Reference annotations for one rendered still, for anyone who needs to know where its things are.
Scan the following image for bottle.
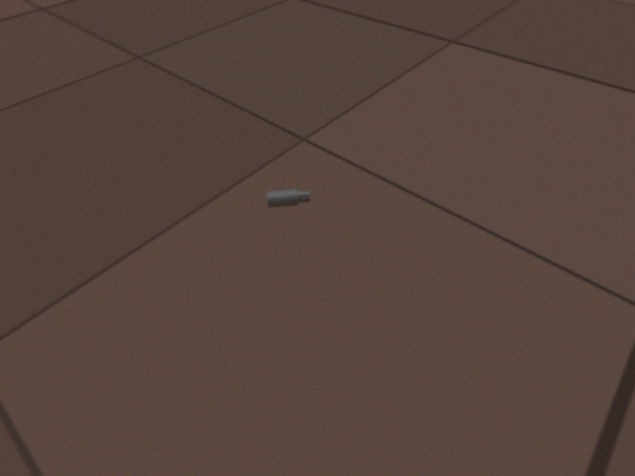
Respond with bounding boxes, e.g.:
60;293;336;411
267;188;310;204

